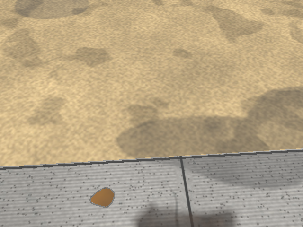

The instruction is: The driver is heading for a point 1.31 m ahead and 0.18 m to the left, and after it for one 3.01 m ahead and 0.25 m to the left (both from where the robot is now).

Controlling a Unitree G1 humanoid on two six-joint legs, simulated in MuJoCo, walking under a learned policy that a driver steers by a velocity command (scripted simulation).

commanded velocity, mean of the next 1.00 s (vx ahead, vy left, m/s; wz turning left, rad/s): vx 0.50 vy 0.00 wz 0.00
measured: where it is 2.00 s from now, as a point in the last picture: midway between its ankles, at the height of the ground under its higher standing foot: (155, 128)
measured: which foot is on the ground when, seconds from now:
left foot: down 0.00-0.32, up 0.34-0.84, down 0.86-1.00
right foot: up 0.00-0.28, down 0.30-0.86, up 0.88-1.00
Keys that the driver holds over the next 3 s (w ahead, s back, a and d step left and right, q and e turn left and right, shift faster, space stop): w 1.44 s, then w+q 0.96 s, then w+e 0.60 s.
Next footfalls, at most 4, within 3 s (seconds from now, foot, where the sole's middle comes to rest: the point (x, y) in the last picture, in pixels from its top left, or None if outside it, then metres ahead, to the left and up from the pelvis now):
0.30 right None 0.34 -0.17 -0.78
0.86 left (137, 198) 0.65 0.07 -0.78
1.44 right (180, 142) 0.97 -0.16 -0.78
2.02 left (130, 107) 1.24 0.12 -0.78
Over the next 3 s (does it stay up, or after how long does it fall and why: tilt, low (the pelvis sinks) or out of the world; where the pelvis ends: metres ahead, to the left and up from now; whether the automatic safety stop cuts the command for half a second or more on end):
stays up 1.60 0.21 -0.02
